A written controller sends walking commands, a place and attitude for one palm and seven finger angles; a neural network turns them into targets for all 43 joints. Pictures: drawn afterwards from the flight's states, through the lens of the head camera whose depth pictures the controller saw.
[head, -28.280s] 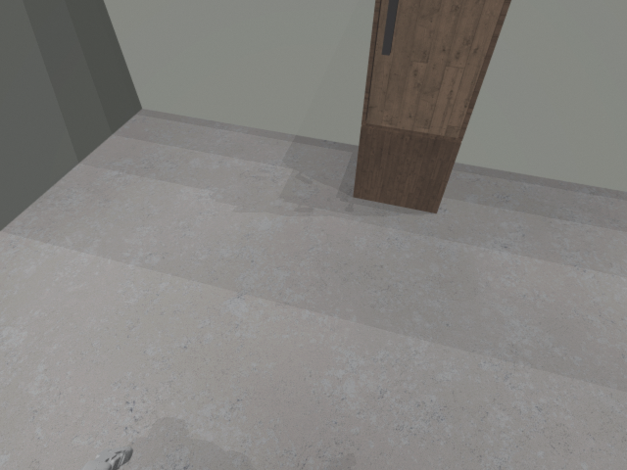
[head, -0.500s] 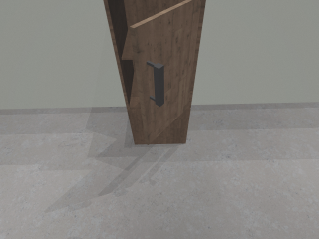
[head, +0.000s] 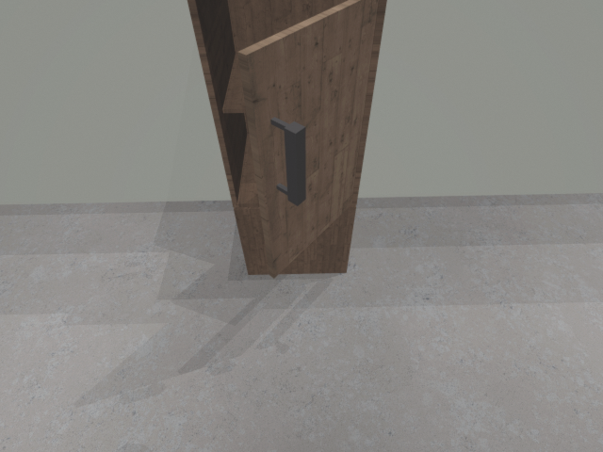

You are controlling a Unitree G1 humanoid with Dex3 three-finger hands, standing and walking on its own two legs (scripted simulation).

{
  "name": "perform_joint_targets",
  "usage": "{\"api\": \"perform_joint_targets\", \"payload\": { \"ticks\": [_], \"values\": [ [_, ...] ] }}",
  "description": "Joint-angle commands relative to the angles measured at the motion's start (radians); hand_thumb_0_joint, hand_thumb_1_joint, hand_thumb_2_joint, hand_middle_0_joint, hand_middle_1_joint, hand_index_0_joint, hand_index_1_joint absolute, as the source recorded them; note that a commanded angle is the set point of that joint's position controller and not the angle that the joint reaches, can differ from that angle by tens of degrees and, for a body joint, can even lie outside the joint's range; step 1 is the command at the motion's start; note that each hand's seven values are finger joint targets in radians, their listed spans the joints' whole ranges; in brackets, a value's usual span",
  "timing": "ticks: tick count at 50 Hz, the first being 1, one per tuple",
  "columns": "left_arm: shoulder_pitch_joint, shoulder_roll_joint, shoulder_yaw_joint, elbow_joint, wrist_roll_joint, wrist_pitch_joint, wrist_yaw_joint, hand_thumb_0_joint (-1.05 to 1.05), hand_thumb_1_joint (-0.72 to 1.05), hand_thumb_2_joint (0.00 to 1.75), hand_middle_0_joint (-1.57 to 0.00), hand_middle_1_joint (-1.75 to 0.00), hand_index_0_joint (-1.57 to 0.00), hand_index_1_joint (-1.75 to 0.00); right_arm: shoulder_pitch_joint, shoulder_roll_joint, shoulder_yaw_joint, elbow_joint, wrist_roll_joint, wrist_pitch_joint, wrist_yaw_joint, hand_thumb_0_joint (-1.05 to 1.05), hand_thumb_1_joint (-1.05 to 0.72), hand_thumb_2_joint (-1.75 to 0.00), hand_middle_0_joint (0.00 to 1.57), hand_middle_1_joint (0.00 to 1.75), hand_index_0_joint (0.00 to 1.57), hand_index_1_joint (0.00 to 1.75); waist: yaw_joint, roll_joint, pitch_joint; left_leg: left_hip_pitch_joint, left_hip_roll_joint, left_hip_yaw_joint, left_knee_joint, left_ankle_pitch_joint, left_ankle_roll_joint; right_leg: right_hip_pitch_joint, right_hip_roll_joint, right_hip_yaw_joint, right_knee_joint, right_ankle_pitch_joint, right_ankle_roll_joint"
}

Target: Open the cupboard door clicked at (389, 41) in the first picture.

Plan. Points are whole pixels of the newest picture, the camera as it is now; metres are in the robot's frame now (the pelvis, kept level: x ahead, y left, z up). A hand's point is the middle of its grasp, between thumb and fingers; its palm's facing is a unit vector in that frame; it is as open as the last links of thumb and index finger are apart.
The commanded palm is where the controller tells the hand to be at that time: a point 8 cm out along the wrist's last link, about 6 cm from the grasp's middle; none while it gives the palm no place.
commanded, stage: look to check the result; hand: left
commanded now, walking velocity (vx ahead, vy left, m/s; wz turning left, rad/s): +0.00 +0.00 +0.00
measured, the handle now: (287, 162) +0.60 +0.06 +0.03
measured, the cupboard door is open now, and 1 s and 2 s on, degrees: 49 49 49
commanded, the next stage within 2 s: walk to a spot facing it in 0.34 s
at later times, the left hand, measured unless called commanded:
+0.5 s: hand out of the picture +0.03 +0.17 -0.17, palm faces +0.02 -0.97 -0.23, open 7.3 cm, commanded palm none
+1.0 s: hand out of the picture +0.11 +0.16 -0.17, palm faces -0.18 -0.94 -0.29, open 7.4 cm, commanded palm none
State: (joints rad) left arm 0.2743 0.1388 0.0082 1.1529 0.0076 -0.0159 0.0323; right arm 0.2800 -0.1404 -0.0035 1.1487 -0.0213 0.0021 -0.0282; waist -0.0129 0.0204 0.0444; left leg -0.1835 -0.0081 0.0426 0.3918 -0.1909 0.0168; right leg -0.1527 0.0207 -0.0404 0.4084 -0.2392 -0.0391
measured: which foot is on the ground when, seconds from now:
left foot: down 0.00-1.00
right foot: down 0.00-1.00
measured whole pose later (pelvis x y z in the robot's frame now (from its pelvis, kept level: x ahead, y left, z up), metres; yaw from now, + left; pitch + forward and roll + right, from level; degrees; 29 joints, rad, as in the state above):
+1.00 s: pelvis +0.00 -0.03 -0.02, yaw -14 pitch +1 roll +1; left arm 0.18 0.21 0.09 0.97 0.02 0.04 -0.02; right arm 0.21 -0.22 -0.06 1.00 -0.04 0.03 -0.03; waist 0.01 0.04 0.11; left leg -0.25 0.14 0.25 0.59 -0.33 -0.04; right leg -0.33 -0.02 -0.03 0.71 -0.35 -0.01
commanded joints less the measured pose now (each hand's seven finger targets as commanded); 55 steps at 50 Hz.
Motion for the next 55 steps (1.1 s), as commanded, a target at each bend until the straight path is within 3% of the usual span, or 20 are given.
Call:
{"api": "perform_joint_targets", "payload": {
  "ticks": [1,23,25,29,35,38,39,40,41,42,44,45,47,48,49,50,51,52,53,55],
  "values": [
    [0.063,0.124,0.022,-0.023,0.0,-0.01,0.008,0.0,0.9,0.9,-0.2,-0.3,-0.2,-0.3,0.053,-0.107,-0.015,-0.022,0.005,-0.011,-0.011,0.0,-0.9,-0.9,0.2,0.3,0.2,0.3,0.006,-0.02,0.011,0.029,0.111,-0.098,-0.062,0.104,0.019,-0.046,-0.121,0.107,-0.095,0.115,-0.015],
    [0.014,0.174,0.026,-0.031,-0.001,-0.018,0.005,0.0,0.9,0.9,-0.2,-0.3,-0.2,-0.3,-0.003,-0.151,-0.018,-0.027,0.003,-0.012,-0.01,0.0,-0.9,-0.9,0.2,0.3,0.2,0.3,0.004,-0.02,0.0,0.06,0.114,-0.089,-0.07,0.138,0.011,-0.006,-0.133,0.116,-0.114,0.215,-0.015],
    [0.025,0.142,0.025,-0.032,-0.001,-0.005,0.006,0.0,0.9,0.9,-0.2,-0.3,-0.2,-0.3,0.015,-0.116,-0.015,-0.025,0.001,-0.002,-0.014,0.0,-0.9,-0.9,0.2,0.3,0.2,0.3,0.002,-0.013,0.003,0.065,0.12,-0.062,-0.039,0.134,0.0,-0.028,-0.13,0.134,-0.095,0.252,-0.012],
    [0.007,0.186,0.057,-0.063,0.004,0.017,0.0,0.0,0.9,0.9,-0.2,-0.3,-0.2,-0.3,0.012,-0.141,-0.038,-0.052,0.003,0.015,-0.021,0.0,-0.9,-0.9,0.2,0.3,0.2,0.3,0.001,-0.044,-0.004,0.036,0.127,-0.011,0.033,0.07,-0.008,-0.049,-0.14,0.188,-0.048,0.319,-0.03],
    [-0.04,0.209,0.087,-0.127,0.01,0.04,-0.012,0.0,0.9,0.9,-0.2,-0.3,-0.2,-0.3,-0.006,-0.155,-0.067,-0.114,0.003,0.027,-0.025,0.0,-0.9,-0.9,0.2,0.3,0.2,0.3,-0.008,-0.065,0.011,0.029,0.133,0.017,0.092,-0.053,-0.011,-0.163,-0.13,0.269,-0.023,0.225,-0.053],
    [-0.061,0.187,0.09,-0.162,0.011,0.046,-0.022,0.0,0.9,0.9,-0.2,-0.3,-0.2,-0.3,-0.01,-0.191,-0.079,-0.138,-0.002,0.021,-0.027,0.0,-0.9,-0.9,0.2,0.3,0.2,0.3,-0.01,0.049,0.014,0.067,0.225,-0.068,0.012,-0.064,0.031,-0.259,-0.05,0.219,0.097,0.16,-0.025],
    [-0.065,0.172,0.09,-0.175,0.012,0.047,-0.027,0.0,0.9,0.9,-0.2,-0.3,-0.2,-0.3,-0.005,-0.216,-0.085,-0.145,-0.006,0.018,-0.029,0.0,-0.9,-0.9,0.2,0.3,0.2,0.3,-0.011,0.112,0.009,0.073,0.3,-0.133,-0.05,-0.068,0.066,-0.291,-0.011,0.164,0.205,0.106,-0.01],
    [-0.072,0.155,0.09,-0.189,0.01,0.051,-0.032,0.0,0.9,0.9,-0.2,-0.3,-0.2,-0.3,0.0,-0.238,-0.092,-0.152,-0.009,0.012,-0.03,0.0,-0.9,-0.9,0.2,0.3,0.2,0.3,-0.009,0.207,0.002,0.058,0.4,-0.205,-0.13,-0.036,0.125,-0.313,0.018,0.089,0.39,-0.128,0.006],
    [-0.083,0.156,0.095,-0.198,0.013,0.056,-0.034,0.0,0.9,0.9,-0.2,-0.3,-0.2,-0.3,0.001,-0.238,-0.089,-0.158,-0.011,0.005,-0.03,0.0,-0.9,-0.9,0.2,0.3,0.2,0.3,-0.003,0.211,-0.011,0.06,0.462,-0.229,-0.162,0.023,0.171,-0.34,-0.007,0.07,0.558,-0.273,0.017],
    [-0.083,0.165,0.101,-0.208,0.015,0.06,-0.039,0.0,0.9,0.9,-0.2,-0.3,-0.2,-0.3,-0.009,-0.236,-0.085,-0.17,-0.015,0.0,-0.03,0.0,-0.9,-0.9,0.2,0.3,0.2,0.3,0.006,0.163,-0.016,0.052,0.465,-0.204,-0.156,0.077,0.181,-0.356,-0.027,0.086,0.622,-0.292,0.026],
    [-0.081,0.143,0.1,-0.216,0.014,0.059,-0.048,0.0,0.9,0.9,-0.2,-0.3,-0.2,-0.3,-0.063,-0.235,-0.086,-0.194,-0.019,-0.005,-0.029,0.0,-0.9,-0.9,0.2,0.3,0.2,0.3,0.031,0.107,-0.029,0.042,0.43,-0.086,-0.095,0.181,0.153,-0.322,-0.064,0.08,0.561,-0.267,0.029],
    [-0.07,0.131,0.096,-0.216,0.014,0.058,-0.051,0.0,0.9,0.9,-0.2,-0.3,-0.2,-0.3,-0.08,-0.244,-0.087,-0.2,-0.023,-0.003,-0.026,0.0,-0.9,-0.9,0.2,0.3,0.2,0.3,0.036,0.117,-0.04,0.034,0.405,-0.027,-0.061,0.215,0.129,-0.272,-0.067,0.047,0.495,-0.256,0.031],
    [-0.024,0.128,0.095,-0.215,0.014,0.054,-0.052,0.0,0.9,0.9,-0.2,-0.3,-0.2,-0.3,-0.094,-0.26,-0.094,-0.212,-0.021,0.005,-0.021,0.0,-0.9,-0.9,0.2,0.3,0.2,0.3,0.047,0.105,-0.063,0.011,0.374,0.037,0.027,0.182,0.084,-0.172,-0.052,-0.004,0.342,-0.196,0.032],
    [0.01,0.145,0.099,-0.206,0.015,0.05,-0.051,0.0,0.9,0.9,-0.2,-0.3,-0.2,-0.3,-0.105,-0.259,-0.096,-0.217,-0.015,0.009,-0.018,0.0,-0.9,-0.9,0.2,0.3,0.2,0.3,0.067,0.061,-0.069,-0.015,0.341,0.074,0.108,0.143,0.05,-0.1,-0.044,-0.011,0.214,-0.083,0.03],
    [0.058,0.196,0.11,-0.195,0.021,0.04,-0.045,0.0,0.9,0.9,-0.2,-0.3,-0.2,-0.3,-0.112,-0.239,-0.096,-0.227,-0.004,0.014,-0.015,0.0,-0.9,-0.9,0.2,0.3,0.2,0.3,0.092,-0.085,-0.072,-0.087,0.259,0.13,0.272,0.031,-0.008,-0.01,-0.077,0.072,0.021,0.127,0.011],
    [0.084,0.325,0.135,-0.195,0.035,0.025,-0.025,0.0,0.9,0.9,-0.2,-0.3,-0.2,-0.3,-0.118,-0.157,-0.082,-0.271,0.006,0.017,-0.008,0.0,-0.9,-0.9,0.2,0.3,0.2,0.3,0.102,-0.441,-0.061,-0.354,0.091,0.175,0.544,-0.386,-0.075,0.097,-0.33,0.498,-0.101,0.455,-0.08],
    [0.127,0.349,0.136,-0.193,0.015,0.026,-0.013,0.0,0.9,0.9,-0.2,-0.3,-0.2,-0.3,-0.157,-0.174,-0.08,-0.296,0.006,0.026,-0.005,0.0,-0.9,-0.9,0.2,0.3,0.2,0.3,0.126,-0.369,-0.078,-0.383,0.062,0.039,0.709,-0.473,-0.072,0.09,-0.39,0.559,-0.076,0.646,-0.157],
    [0.099,0.35,0.133,-0.198,0.013,0.028,-0.009,0.0,0.9,0.9,-0.2,-0.3,-0.2,-0.3,-0.149,-0.169,-0.084,-0.289,0.013,0.031,0.0,0.0,-0.9,-0.9,0.2,0.3,0.2,0.3,0.096,-0.262,-0.053,-0.401,0.089,-0.015,0.777,-0.435,-0.066,0.048,-0.386,0.508,-0.068,0.469,-0.209],
    [0.033,0.31,0.13,-0.223,0.016,0.031,-0.005,0.0,0.9,0.9,-0.2,-0.3,-0.2,-0.3,-0.185,-0.16,-0.084,-0.289,0.012,0.03,0.002,0.0,-0.9,-0.9,0.2,0.3,0.2,0.3,0.074,-0.197,-0.021,-0.423,0.096,-0.035,0.791,-0.368,-0.069,0.008,-0.318,0.506,-0.059,0.363,-0.203],
    [-0.009,0.275,0.12,-0.239,0.017,0.026,0.0,0.0,0.9,0.9,-0.2,-0.3,-0.2,-0.3,-0.204,-0.162,-0.083,-0.292,0.008,0.028,0.0,0.0,-0.9,-0.9,0.2,0.3,0.2,0.3,0.054,-0.175,-0.03,-0.422,0.091,-0.057,0.777,-0.295,-0.079,0.025,-0.266,0.453,-0.012,0.501,-0.179]
  ]
}}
